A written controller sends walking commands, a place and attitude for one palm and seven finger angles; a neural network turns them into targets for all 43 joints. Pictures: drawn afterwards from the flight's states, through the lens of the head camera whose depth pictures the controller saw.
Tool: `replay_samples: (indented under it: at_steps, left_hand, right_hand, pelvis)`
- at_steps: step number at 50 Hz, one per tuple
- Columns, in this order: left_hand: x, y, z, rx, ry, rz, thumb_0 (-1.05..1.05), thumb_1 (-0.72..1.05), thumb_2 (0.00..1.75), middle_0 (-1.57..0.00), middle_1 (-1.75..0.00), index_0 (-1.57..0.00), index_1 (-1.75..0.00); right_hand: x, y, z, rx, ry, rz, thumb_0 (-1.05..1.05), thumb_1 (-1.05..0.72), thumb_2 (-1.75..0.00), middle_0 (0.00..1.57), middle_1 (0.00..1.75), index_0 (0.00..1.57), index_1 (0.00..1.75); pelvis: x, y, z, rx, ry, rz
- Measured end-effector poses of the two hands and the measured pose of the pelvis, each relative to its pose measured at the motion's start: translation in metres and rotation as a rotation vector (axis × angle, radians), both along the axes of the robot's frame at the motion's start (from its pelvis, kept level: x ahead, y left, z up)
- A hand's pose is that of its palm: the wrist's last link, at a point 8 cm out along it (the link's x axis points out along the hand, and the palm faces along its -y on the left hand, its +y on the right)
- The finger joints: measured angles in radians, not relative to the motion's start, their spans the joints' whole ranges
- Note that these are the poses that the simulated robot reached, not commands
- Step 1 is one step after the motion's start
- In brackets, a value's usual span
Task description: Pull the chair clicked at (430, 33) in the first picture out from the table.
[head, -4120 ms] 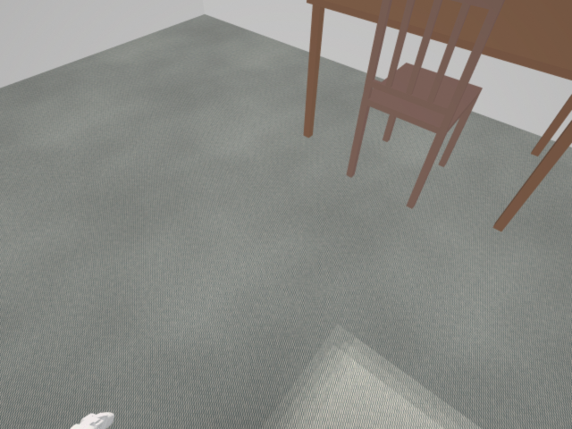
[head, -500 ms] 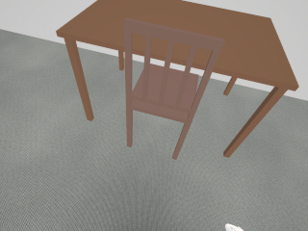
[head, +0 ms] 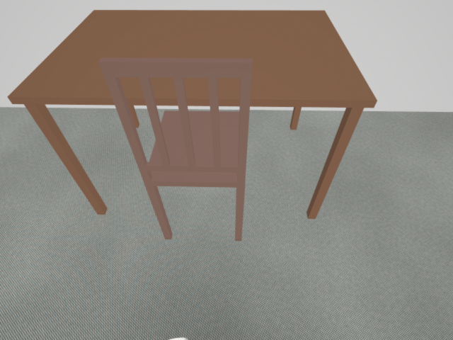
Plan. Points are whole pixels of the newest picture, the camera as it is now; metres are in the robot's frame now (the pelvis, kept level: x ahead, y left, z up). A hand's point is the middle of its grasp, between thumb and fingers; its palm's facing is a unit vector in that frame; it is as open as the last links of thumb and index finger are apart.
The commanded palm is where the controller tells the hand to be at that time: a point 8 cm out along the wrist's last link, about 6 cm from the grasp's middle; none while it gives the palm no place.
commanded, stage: take the last steps up to it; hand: left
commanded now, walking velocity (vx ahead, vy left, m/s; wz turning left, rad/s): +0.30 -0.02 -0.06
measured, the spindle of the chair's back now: (186, 126) +0.70 +0.15 -0.06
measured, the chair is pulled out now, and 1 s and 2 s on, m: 0.00 0.00 0.00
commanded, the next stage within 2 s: come to a stop and stand still in 0.56 s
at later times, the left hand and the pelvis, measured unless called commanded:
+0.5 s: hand (142, 321) +0.20 +0.19 -0.17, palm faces -0.03 -0.98 -0.19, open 7.3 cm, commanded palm none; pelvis +0.14 +0.01 +0.00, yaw -4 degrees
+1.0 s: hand (165, 280) +0.29 +0.16 -0.18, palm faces +0.02 -0.98 -0.20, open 7.3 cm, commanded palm none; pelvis +0.25 -0.02 -0.01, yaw -3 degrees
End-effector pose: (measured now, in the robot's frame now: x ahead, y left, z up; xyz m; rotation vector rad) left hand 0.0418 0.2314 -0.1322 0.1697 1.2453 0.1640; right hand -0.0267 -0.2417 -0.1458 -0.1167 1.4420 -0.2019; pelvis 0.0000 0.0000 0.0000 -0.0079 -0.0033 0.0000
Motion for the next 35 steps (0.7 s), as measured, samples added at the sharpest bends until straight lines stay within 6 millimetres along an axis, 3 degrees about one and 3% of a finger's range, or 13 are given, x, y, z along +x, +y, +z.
replay_samples:
  at_steps: [4, 9, 13, 16, 21, 28, 32, 35]
  left_hand:
    - [-0.009, -0.002, -0.006, -0.023, 0.072, 0.002, 0.0, 0.92, 0.9, -0.2, -0.3, -0.2, -0.3]
    - [-0.016, 0.003, -0.022, -0.068, 0.172, 0.035, 0.0, 0.91, 0.9, -0.2, -0.3, -0.2, -0.3]
    - [-0.007, 0.012, -0.037, -0.09, 0.25, 0.031, 0.0, 0.91, 0.9, -0.2, -0.3, -0.2, -0.3]
    - [0.024, 0.017, -0.031, -0.086, 0.24, 0.004, 0.01, 0.91, 0.9, -0.2, -0.3, -0.2, -0.3]
    - [0.097, 0.015, -0.015, -0.068, 0.121, -0.019, 0.01, 0.91, 0.9, -0.2, -0.29, -0.2, -0.3]
    - [0.19, 0.0, -0.003, -0.004, 0.023, -0.075, 0.01, 0.93, 0.9, -0.2, -0.29, -0.2, -0.3]
    - [0.228, -0.022, -0.008, 0.018, -0.031, -0.087, 0.0, 0.92, 0.9, -0.2, -0.29, -0.2, -0.3]
    - [0.237, -0.037, -0.005, 0.004, -0.036, -0.061, 0.0, 0.92, 0.9, -0.2, -0.29, -0.2, -0.3]
  right_hand:
    - [0.031, 0.005, 0.005, 0.001, -0.052, 0.002, 0.01, -0.91, -0.9, 0.2, 0.3, 0.19, 0.3]
    - [0.087, 0.021, 0.005, -0.01, -0.119, 0.037, 0.01, -0.91, -0.9, 0.2, 0.3, 0.19, 0.3]
    - [0.123, 0.034, 0.001, -0.035, -0.186, 0.04, 0.01, -0.91, -0.9, 0.2, 0.3, 0.19, 0.3]
    - [0.129, 0.039, 0.007, -0.043, -0.182, 0.006, 0.01, -0.92, -0.9, 0.2, 0.3, 0.2, 0.3]
    - [0.125, 0.046, 0.011, -0.008, -0.091, -0.02, 0.01, -0.92, -0.9, 0.2, 0.3, 0.2, 0.3]
    - [0.131, 0.039, -0.004, 0.069, 0.022, -0.077, 0.01, -0.91, -0.9, 0.21, 0.3, 0.2, 0.3]
    - [0.149, 0.02, -0.024, 0.097, 0.065, -0.084, 0.01, -0.9, -0.9, 0.21, 0.3, 0.2, 0.3]
    - [0.181, 0.003, -0.02, 0.08, 0.051, -0.059, 0.01, -0.91, -0.9, 0.21, 0.3, 0.2, 0.3]
  pelvis:
    - [0.019, 0.001, 0.001, -0.002, 0.002, -0.004]
    - [0.049, 0.013, -0.006, -0.014, 0.0, -0.011]
    - [0.073, 0.024, -0.016, -0.003, -0.005, -0.04]
    - [0.09, 0.025, -0.009, 0.007, -0.005, -0.052]
    - [0.12, 0.021, 0.003, 0.018, 0.001, -0.061]
    - [0.165, -0.003, -0.001, 0.035, -0.003, -0.069]
    - [0.193, -0.024, -0.016, 0.029, -0.008, -0.064]
    - [0.209, -0.031, -0.011, 0.018, -0.009, -0.054]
